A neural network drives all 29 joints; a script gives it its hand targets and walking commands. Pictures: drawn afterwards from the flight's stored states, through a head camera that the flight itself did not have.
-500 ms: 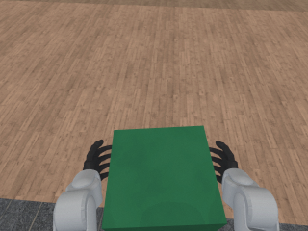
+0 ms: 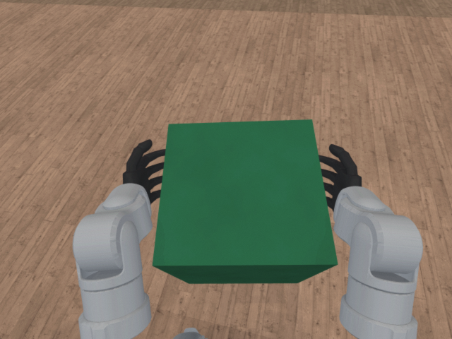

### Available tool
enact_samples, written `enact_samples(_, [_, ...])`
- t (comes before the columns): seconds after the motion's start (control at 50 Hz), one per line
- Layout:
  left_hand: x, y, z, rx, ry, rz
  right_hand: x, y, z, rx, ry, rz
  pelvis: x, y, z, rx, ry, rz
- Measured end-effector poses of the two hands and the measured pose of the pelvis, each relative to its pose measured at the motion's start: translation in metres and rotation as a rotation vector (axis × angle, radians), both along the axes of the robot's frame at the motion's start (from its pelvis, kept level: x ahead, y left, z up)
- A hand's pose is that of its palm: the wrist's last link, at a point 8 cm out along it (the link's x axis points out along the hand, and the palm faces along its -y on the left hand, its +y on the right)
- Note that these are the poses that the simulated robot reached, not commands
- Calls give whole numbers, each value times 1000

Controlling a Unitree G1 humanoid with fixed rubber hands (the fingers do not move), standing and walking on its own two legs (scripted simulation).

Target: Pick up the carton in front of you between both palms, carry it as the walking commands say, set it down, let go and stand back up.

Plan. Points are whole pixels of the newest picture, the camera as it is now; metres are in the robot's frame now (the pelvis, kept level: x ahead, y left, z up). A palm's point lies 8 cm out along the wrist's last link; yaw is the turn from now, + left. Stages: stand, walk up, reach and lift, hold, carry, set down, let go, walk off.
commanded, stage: carry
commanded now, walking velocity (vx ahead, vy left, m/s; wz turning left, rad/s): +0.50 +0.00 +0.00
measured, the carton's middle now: (241, 213) +0.33 +0.01 +0.07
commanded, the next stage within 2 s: none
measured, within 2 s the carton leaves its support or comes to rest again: neither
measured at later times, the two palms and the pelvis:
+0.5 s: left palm (184, 69) +0.70 +0.16 +0.13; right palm (308, 69) +0.69 -0.14 +0.13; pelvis +0.32 +0.03 +0.00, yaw +0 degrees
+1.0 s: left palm (169, 10) +0.99 +0.25 +0.17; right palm (265, 3) +1.03 -0.05 +0.17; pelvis +0.66 +0.05 +0.01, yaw +10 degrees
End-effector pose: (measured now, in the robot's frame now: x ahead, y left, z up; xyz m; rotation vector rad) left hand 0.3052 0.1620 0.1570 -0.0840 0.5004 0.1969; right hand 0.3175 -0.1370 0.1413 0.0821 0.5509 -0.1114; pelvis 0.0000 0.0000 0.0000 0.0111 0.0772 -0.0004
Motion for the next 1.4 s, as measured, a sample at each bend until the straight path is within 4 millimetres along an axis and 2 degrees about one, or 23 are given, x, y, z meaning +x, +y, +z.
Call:
enact_samples(0.06, [63, 4, -4, 22, 26, -34, 56, 4, 0, -41, 21, -10, 45, 9, -6, -7, 1, -6])
enact_samples(0.16, [168, 13, -31, 1, 68, -88, 148, 12, -15, -77, 65, -57, 122, 28, -27, 9, -2, -19])
enact_samples(0.24, [235, 8, -51, -33, 157, -118, 201, 9, -32, -71, 152, -115, 158, 38, -16, -8, 15, -14])
enact_samples(0.32, [289, 3, -55, -83, 160, -106, 251, 3, -34, -40, 156, -155, 197, 44, -2, -17, 37, -14])
enact_samples(0.44, [361, 1, -39, -79, 68, -76, 331, 0, -18, 12, 64, -162, 272, 38, 6, -18, 47, -5])
enact_samples(0.56, [435, 2, -12, -30, -19, -27, 423, 0, -1, 22, -24, -92, 366, 19, -6, -29, 30, 9])
enact_samples(0.62, [464, 9, -7, -21, 13, 14, 466, 9, 3, 12, 3, -27, 403, 11, 1, -28, 27, 18])
enact_samples(0.74, [510, 35, 7, -50, 59, 109, 542, 38, 21, 33, 48, 51, 473, 3, 23, 4, 34, 64])
enact_samples(0.82, [553, 53, 26, -22, 22, 148, 595, 58, 36, 41, 8, 92, 524, 11, 26, 9, 23, 91])
enact_samples(0.9, [608, 73, 37, -2, 9, 148, 651, 78, 43, 19, -11, 115, 585, 25, 20, 11, 17, 121])
enact_samples(0.98, [671, 87, 21, -5, 58, 101, 703, 90, 34, -47, 31, 96, 645, 47, 8, 26, -19, 159])
enact_samples(1.06, [717, 92, 1, -30, 166, 75, 740, 95, 17, -77, 137, 73, 683, 61, 18, 16, -22, 209])
enact_samples(1.12, [743, 101, -1, -63, 171, 107, 771, 103, 18, -67, 148, 76, 708, 68, 29, 8, -19, 227])
enact_samples(1.2, [779, 120, 10, -68, 112, 157, 823, 124, 33, -37, 91, 102, 745, 73, 38, -2, -7, 225])
enact_samples(1.26, [808, 134, 23, -58, 65, 185, 862, 140, 47, -16, 43, 123, 781, 74, 43, -9, 2, 220])
enact_samples(1.34, [856, 146, 41, -41, 31, 198, 914, 153, 62, -7, 8, 139, 839, 77, 45, -23, 14, 204])
enact_samples(1.4, [902, 147, 45, -28, 42, 184, 955, 153, 64, -24, 14, 141, 888, 78, 39, -34, 12, 188])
